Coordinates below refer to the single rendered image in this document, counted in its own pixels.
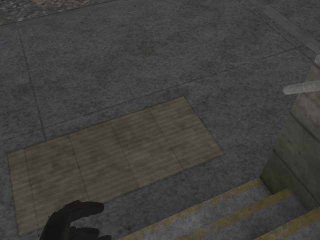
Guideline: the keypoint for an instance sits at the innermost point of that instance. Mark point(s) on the stairs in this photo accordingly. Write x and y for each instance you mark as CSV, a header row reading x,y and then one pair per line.
x,y
247,212

